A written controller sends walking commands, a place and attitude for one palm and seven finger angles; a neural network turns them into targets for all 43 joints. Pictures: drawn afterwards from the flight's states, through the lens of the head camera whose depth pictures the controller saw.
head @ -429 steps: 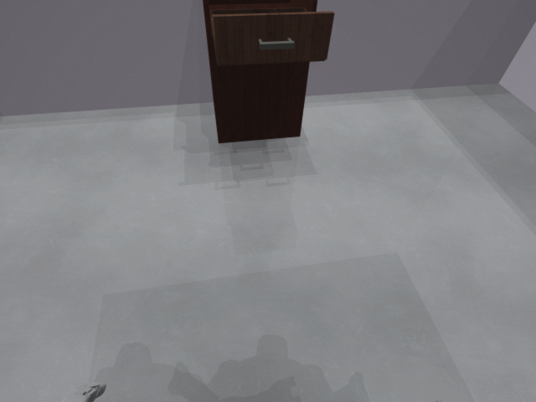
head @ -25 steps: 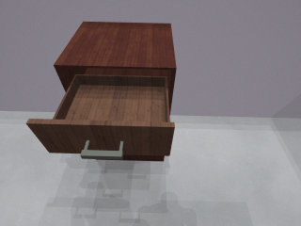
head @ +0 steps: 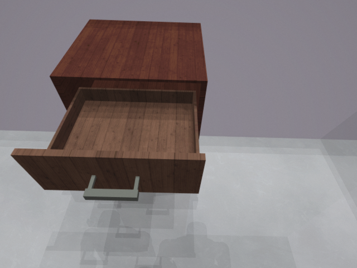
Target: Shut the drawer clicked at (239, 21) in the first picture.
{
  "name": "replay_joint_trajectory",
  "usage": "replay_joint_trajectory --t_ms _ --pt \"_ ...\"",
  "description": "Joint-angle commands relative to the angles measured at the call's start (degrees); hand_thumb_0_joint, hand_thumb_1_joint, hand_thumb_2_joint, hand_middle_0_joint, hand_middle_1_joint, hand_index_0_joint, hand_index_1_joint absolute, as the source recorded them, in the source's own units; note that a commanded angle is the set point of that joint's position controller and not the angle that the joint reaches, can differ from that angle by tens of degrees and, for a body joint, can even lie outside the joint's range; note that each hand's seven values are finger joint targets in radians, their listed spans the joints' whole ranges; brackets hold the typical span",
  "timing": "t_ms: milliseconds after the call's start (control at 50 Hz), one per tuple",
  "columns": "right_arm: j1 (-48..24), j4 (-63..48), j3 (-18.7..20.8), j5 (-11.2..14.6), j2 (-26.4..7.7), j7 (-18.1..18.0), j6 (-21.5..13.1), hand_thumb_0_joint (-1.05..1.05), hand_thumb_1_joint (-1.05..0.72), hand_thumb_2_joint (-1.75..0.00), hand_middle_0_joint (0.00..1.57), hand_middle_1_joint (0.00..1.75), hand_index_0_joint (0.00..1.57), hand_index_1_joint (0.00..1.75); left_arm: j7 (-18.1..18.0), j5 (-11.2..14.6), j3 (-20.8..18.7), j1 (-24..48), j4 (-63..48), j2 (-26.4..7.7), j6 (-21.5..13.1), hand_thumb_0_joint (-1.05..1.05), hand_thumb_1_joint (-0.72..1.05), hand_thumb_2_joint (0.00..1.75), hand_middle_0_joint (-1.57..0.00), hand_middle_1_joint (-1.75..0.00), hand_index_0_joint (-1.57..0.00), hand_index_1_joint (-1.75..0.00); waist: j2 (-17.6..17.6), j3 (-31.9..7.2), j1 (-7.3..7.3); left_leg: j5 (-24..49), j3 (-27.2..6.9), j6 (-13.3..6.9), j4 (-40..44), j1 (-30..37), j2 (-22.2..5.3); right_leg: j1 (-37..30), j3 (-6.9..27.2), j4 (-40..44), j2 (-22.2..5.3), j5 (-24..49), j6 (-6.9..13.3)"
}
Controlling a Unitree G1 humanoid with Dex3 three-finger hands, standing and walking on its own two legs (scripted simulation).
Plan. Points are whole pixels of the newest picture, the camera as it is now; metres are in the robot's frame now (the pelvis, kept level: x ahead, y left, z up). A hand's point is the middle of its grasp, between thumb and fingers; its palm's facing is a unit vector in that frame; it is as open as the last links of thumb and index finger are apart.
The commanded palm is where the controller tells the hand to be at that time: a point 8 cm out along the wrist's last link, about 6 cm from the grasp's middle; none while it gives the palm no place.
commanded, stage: shuffle to correct the standing spot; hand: left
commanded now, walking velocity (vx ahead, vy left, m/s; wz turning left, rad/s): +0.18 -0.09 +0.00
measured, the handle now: (113, 187) +0.32 +0.19 -0.04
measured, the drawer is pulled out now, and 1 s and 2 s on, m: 0.30 0.30 0.30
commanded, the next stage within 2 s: come to a stop and stand still in 0.02 s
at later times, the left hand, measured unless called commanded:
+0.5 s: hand out of the picture +0.04 +0.13 -0.16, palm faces +0.06 -0.98 -0.20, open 7.3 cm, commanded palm none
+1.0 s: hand out of the picture +0.01 +0.15 -0.16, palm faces +0.05 -0.98 -0.18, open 7.4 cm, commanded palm none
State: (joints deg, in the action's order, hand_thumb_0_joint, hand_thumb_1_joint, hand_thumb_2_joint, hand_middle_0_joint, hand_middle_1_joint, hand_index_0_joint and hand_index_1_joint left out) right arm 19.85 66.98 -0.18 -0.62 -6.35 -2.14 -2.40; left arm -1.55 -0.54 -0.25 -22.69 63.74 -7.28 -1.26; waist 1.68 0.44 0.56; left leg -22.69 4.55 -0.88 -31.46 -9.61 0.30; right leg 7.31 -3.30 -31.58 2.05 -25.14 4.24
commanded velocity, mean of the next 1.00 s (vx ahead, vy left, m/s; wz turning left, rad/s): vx -0.02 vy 0.03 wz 0.00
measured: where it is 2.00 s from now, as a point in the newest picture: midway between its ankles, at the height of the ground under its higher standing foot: outside the picture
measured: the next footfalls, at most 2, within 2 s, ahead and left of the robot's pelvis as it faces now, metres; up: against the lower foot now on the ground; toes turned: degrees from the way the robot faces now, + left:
right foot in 0.20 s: +0.09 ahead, -0.09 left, +0.00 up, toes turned -1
left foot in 0.54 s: +0.11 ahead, +0.09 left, +0.00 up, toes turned +4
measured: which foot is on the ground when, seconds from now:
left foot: down 0.00-0.20, up 0.22-0.52, down 0.54-1.00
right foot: down 0.00-0.08, up 0.10-0.18, down 0.20-1.00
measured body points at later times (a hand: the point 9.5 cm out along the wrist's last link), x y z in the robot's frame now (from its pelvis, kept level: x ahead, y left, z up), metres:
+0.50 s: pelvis +0.04 -0.03 +0.01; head +0.08 -0.04 +0.46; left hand +0.04 +0.19 -0.14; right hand +0.09 -0.26 -0.15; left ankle +0.06 +0.09 -0.71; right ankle +0.01 -0.10 -0.73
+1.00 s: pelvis +0.04 -0.01 +0.02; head +0.04 -0.01 +0.47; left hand +0.01 +0.20 -0.14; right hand +0.04 -0.24 -0.14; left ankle +0.07 +0.09 -0.73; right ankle +0.00 -0.10 -0.73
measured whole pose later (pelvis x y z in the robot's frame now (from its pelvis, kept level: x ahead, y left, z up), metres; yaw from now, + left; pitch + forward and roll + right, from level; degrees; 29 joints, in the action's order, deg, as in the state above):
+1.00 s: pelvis +0.04 -0.01 +0.02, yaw +2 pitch -2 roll +1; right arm 16.2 63.9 -0.9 -0.1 -8.7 -1.0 -0.7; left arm -1.7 -0.6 0.9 -20.0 62.0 -8.7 -0.4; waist 0.8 1.9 -0.4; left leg -8.9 4.8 -1.6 -21.9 -11.6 0.3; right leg 6.2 -4.5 -23.3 0.7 -15.8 2.5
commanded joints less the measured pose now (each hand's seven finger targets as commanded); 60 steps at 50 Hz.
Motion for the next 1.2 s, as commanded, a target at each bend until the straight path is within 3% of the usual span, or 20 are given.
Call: replay_joint_trajectory --t_ms 0,20,60,100,140,160,180,200,220,240,280,360,460,540,640,1000,1020,1040,1080,1180 --pt "8.1 -0.2 1.5 -0.3 -7.2 -1.5 -1.0 0.0 -0.9 -0.9 0.2 0.3 0.2 0.3 -0.5 0.1 -1.1 -2.0 -2.4 -5.6 -1.3 0.0 0.9 0.9 -0.2 -0.3 -0.2 -0.3 -4.7 -0.7 2.58 35.2 -7.4 -6.6 2.3 8.6 -8.1 6.9 2.1 -7.2 -5.2 40.4 0.2" --pt "9.8 0.2 2.0 -0.5 -8.6 -1.8 -0.9 0.0 -0.9 -0.9 0.2 0.3 0.2 0.3 -0.5 0.1 -1.1 -0.3 -3.1 -5.0 -1.4 0.0 0.9 0.9 -0.2 -0.3 -0.2 -0.3 -7.8 -0.8 3.31 40.6 -12.0 -9.0 3.9 11.7 -11.5 11.4 0.1 -11.8 -3.7 32.8 -0.6" --pt "10.4 0.9 2.4 -0.9 -9.9 -1.5 -0.4 0.0 -0.9 -0.9 0.2 0.3 0.2 0.3 -0.1 -0.2 -1.0 4.7 -5.4 -3.4 -0.9 0.0 0.9 0.9 -0.2 -0.3 -0.2 -0.3 -12.3 5.3 3.31 46.9 -20.4 -14.2 10.5 13.6 -19.8 22.9 -1.3 -18.0 -2.0 -6.8 -1.4" --pt "7.7 -0.5 2.3 -1.2 -9.2 -1.2 -0.1 0.0 -0.9 -0.9 0.2 0.3 0.2 0.3 0.3 -0.4 -1.4 6.0 -6.6 -3.6 0.0 0.0 0.9 0.9 -0.2 -0.3 -0.2 -0.3 -8.7 9.0 2.06 40.8 -19.4 -14.2 11.3 8.5 -20.9 21.9 1.0 -15.8 -3.8 -12.1 -0.7" --pt "-0.3 -2.7 1.6 -0.7 -8.7 -0.9 0.1 0.0 -0.9 -0.9 0.2 0.3 0.2 0.3 0.3 -0.5 -1.9 -2.8 -4.2 -2.5 -0.6 0.0 0.9 0.9 -0.2 -0.3 -0.2 -0.3 -4.5 6.8 -4.52 37.5 -9.4 -7.7 0.1 -2.5 -12.9 3.7 0.8 4.7 -4.1 5.9 -1.3" --pt "-1.8 -4.3 1.3 0.1 -6.6 -0.9 0.1 0.0 -0.9 -0.9 0.2 0.3 0.2 0.3 -0.4 -0.8 -2.6 -8.8 -1.9 -5.9 -1.2 0.0 0.9 0.9 -0.2 -0.3 -0.2 -0.3 5.8 3.9 -6.09 27.9 -3.4 -3.0 -10.6 -11.1 -5.9 -7.0 9.9 11.0 -8.6 26.1 -1.5" --pt "-3.4 -6.0 1.0 0.6 -4.5 -0.8 0.5 0.0 -0.9 -0.9 0.2 0.3 0.2 0.3 -1.0 -0.5 -3.2 -11.8 -0.4 -10.1 -1.4 0.0 0.9 0.9 -0.2 -0.3 -0.2 -0.3 14.7 2.0 -5.98 -4.9 -0.2 -0.1 -20.9 -17.4 0.0 -10.7 21.2 13.6 -20.3 51.0 1.5" --pt "-2.0 -5.9 1.3 0.7 -4.8 -1.2 1.6 0.0 -0.9 -0.9 0.2 0.3 0.2 0.3 -1.1 0.0 -2.1 -8.9 -0.9 -10.2 -1.4 0.0 0.9 0.9 -0.2 -0.3 -0.2 -0.3 9.8 1.2 -3.73 -12.5 -4.6 0.1 -23.9 -14.2 -1.4 -5.9 21.7 13.7 -24.2 58.2 5.9" --pt "1.6 -4.6 1.3 0.8 -3.8 -0.9 1.3 0.0 -0.9 -0.9 0.2 0.3 0.2 0.3 -1.2 -0.5 -2.0 -3.3 -2.8 -10.5 -1.2 0.0 0.9 0.9 -0.2 -0.3 -0.2 -0.3 3.3 -0.3 -1.03 -13.5 -5.0 0.2 -21.9 -9.9 -1.8 0.5 18.9 14.1 -24.2 44.0 9.6" --pt "-0.8 -3.8 1.1 0.4 -2.4 -0.6 2.1 0.0 -0.9 -0.9 0.2 0.3 0.2 0.3 -1.1 -0.7 -1.9 0.7 -4.1 -9.7 -1.0 0.0 0.9 0.9 -0.2 -0.3 -0.2 -0.3 4.8 6.4 -1.4 -12.2 -3.5 0.5 -23.2 -10.8 -2.6 6.6 19.6 16.1 -22.3 38.6 9.6" --pt "-0.8 -3.4 0.7 0.0 -2.1 -0.2 2.5 0.0 -0.9 -0.9 0.2 0.3 0.2 0.3 -1.2 -1.0 -1.1 2.6 -4.8 -8.0 -0.8 0.0 0.9 0.9 -0.2 -0.3 -0.2 -0.3 2.1 9.2 -0.75 -7.3 -3.5 0.8 -20.6 -12.2 -3.3 6.1 14.4 13.9 -18.9 45.2 8.3" --pt "-2.2 -5.0 0.5 0.7 -2.7 0.3 2.6 0.0 -0.9 -0.9 0.2 0.3 0.2 0.3 -1.5 -0.8 -1.7 1.2 -4.8 -10.4 -0.7 0.0 0.9 0.9 -0.2 -0.3 -0.2 -0.3 3.1 0.5 -1.58 -3.2 -1.7 1.7 -10.5 -11.1 -1.3 -4.7 8.8 7.9 -17.2 63.2 6.3" --pt "-3.0 -6.5 1.2 0.8 -5.0 0.3 2.9 0.0 -0.9 -0.9 0.2 0.3 0.2 0.3 -1.5 -0.2 -1.8 3.0 -6.0 -11.1 0.1 0.0 0.9 0.9 -0.2 -0.3 -0.2 -0.3 5.8 -2.6 -0.33 9.9 -0.3 2.1 2.5 -2.4 -0.6 -2.5 6.8 3.1 -15.1 59.7 3.6" --pt "-3.3 -7.3 1.6 0.2 -9.1 -0.1 2.1 0.0 -0.9 -0.9 0.2 0.3 0.2 0.3 -1.7 0.1 -1.0 2.1 -7.1 -6.8 1.0 0.0 0.9 0.9 -0.2 -0.3 -0.2 -0.3 -4.1 -1.0 -1.59 43.7 -8.0 -3.8 6.8 5.4 -11.0 6.4 3.9 2.6 -8.0 25.0 -2.7" --pt "-6.0 -7.6 0.6 0.4 -6.7 0.2 2.0 0.0 -0.9 -0.9 0.2 0.3 0.2 0.3 -1.4 -0.4 -0.3 -0.1 -4.5 -7.2 0.9 0.0 0.9 0.9 -0.2 -0.3 -0.2 -0.3 -4.3 4.1 -2.05 21.9 -8.2 -2.7 9.4 0.0 -7.8 5.3 6.9 11.3 -9.3 17.7 -2.1" --pt "0.4 -4.1 -0.6 0.4 -6.1 0.7 0.8 0.0 -0.9 -0.9 0.2 0.3 0.2 0.3 -0.7 -0.1 0.7 -2.2 -2.5 -6.0 -0.2 0.0 0.9 0.9 -0.2 -0.3 -0.2 -0.3 -2.3 5.8 -1.1 12.6 -7.9 -2.0 14.5 -0.4 -6.7 5.9 5.6 14.8 -8.6 11.9 -1.4" --pt "-6.8 -8.3 -0.4 0.1 -8.7 1.3 0.2 0.0 -0.9 -0.9 0.2 0.3 0.2 0.3 -2.7 -1.4 1.0 -4.1 -1.4 -6.7 -2.1 0.0 0.9 0.9 -0.2 -0.3 -0.2 -0.3 -1.2 7.9 -3.12 17.2 -5.0 0.0 0.1 -6.4 -6.1 6.8 10.0 14.6 -11.7 34.9 -3.7" --pt "-2.1 -9.7 0.1 0.2 -5.9 1.6 1.5 0.0 -0.9 -0.9 0.2 0.3 0.2 0.3 -2.3 -0.6 0.3 -0.8 -4.2 -10.0 -2.2 0.0 0.9 0.9 -0.2 -0.3 -0.2 -0.3 1.6 3.6 1.35 6.2 -5.5 0.0 0.2 -4.6 -4.1 8.0 12.3 16.1 -14.6 18.7 -1.2" --pt "1.5 -7.9 0.2 -0.4 -6.2 1.9 1.9 0.0 -0.9 -0.9 0.2 0.3 0.2 0.3 -1.6 -0.2 0.4 2.7 -5.5 -8.7 -1.9 0.0 0.9 0.9 -0.2 -0.3 -0.2 -0.3 -3.0 4.4 2.76 7.7 -5.3 0.1 0.7 -3.7 -4.3 12.9 10.0 16.0 -11.5 -0.9 1.3" --pt "2.2 -9.1 0.5 -0.5 -6.9 1.4 1.4 0.0 -0.9 -0.9 0.2 0.3 0.2 0.3 -1.3 -0.3 0.3 1.2 -5.6 -6.1 -0.5 0.0 0.9 0.9 -0.2 -0.3 -0.2 -0.3 -2.9 4.2 0.47 1.3 -9.2 -2.4 7.3 -9.4 -6.0 10.3 6.6 8.1 -6.6 -0.3 0.2"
